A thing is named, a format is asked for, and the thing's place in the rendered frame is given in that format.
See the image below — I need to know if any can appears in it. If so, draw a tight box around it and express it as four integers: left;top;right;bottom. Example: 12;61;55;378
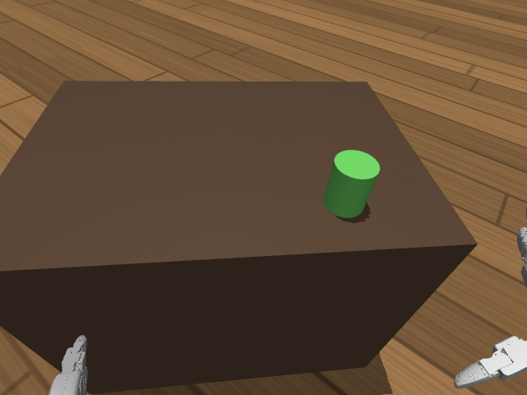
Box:
324;150;380;218

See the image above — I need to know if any left robot hand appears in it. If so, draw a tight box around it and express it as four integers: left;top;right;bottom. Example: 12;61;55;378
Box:
49;335;88;395

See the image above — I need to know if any right robot hand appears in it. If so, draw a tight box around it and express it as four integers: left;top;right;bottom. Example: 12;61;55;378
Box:
454;207;527;389

